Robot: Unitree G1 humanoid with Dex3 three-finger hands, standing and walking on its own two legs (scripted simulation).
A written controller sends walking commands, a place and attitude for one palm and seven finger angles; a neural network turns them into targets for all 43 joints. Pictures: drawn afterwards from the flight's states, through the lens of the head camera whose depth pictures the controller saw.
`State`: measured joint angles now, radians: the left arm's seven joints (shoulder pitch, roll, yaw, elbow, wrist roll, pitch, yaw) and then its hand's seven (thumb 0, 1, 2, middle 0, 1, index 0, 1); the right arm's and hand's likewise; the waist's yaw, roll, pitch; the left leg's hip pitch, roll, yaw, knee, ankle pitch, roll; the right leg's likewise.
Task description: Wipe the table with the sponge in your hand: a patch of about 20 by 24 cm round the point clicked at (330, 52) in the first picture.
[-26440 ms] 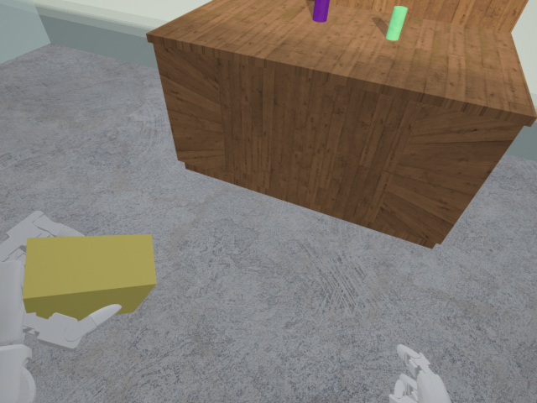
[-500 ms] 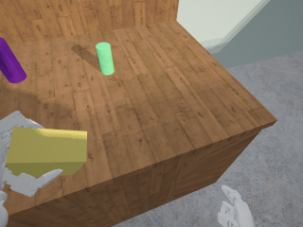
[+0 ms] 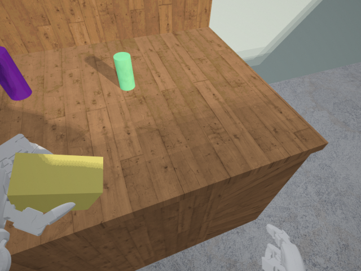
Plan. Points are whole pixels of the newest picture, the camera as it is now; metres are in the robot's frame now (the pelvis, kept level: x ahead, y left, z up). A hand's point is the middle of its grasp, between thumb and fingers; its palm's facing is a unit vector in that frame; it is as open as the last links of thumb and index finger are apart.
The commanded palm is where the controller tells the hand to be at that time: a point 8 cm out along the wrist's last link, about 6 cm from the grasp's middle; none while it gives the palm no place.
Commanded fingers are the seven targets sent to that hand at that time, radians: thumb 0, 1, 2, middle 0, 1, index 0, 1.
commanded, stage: shuffle to correct the standing spot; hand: left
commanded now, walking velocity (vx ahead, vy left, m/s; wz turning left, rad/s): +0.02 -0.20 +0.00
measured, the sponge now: (70, 186) +0.23 +0.20 +0.14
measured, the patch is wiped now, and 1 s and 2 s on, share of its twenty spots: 0.00 0.00 0.00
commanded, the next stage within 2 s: come to a stop and stand still in 1.10 s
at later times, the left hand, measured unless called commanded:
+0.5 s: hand (39, 182) +0.22 +0.24 +0.16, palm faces +0.30 -0.86 -0.40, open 10.0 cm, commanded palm +0.16 +0.28 +0.18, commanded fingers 0.00 0.10 1.30 -1.20 -1.60 -1.20 -1.60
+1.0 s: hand (40, 183) +0.22 +0.24 +0.16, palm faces +0.31 -0.86 -0.41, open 10.0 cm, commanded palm +0.16 +0.28 +0.18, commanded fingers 0.00 0.10 1.30 -1.20 -1.60 -1.20 -1.60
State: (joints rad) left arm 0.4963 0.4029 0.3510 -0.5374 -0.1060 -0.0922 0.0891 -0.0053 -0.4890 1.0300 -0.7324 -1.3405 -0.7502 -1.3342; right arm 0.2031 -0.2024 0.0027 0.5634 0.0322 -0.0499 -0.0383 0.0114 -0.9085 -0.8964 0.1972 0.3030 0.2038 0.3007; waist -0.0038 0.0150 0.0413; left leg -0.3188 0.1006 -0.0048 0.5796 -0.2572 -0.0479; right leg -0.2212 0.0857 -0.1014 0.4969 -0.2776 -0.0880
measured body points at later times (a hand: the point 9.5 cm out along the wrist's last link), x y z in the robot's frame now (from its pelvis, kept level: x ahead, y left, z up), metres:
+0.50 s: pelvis +0.00 +0.00 +0.00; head +0.02 +0.01 +0.45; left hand +0.20 +0.29 +0.18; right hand +0.18 -0.23 -0.08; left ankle +0.03 +0.15 -0.73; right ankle +0.00 -0.06 -0.73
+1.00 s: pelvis +0.00 +0.00 +0.00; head +0.03 +0.00 +0.45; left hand +0.20 +0.28 +0.18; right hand +0.18 -0.22 -0.08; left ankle +0.03 +0.15 -0.73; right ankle +0.00 -0.06 -0.73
